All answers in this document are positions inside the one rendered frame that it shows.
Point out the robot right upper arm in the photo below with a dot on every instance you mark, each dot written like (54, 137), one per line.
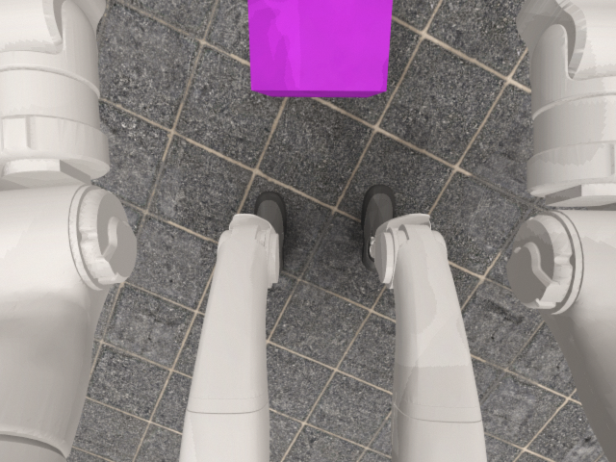
(563, 264)

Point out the robot right foot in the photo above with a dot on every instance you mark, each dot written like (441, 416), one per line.
(378, 207)

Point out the left robot shin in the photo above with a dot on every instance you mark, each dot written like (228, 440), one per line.
(244, 219)

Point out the carton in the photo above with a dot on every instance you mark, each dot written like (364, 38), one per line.
(319, 48)

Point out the robot left upper arm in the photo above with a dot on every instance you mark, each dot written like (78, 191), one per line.
(61, 250)

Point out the right robot forearm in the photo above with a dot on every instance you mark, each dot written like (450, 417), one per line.
(572, 73)

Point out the left robot forearm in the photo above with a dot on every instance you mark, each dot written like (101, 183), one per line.
(49, 89)

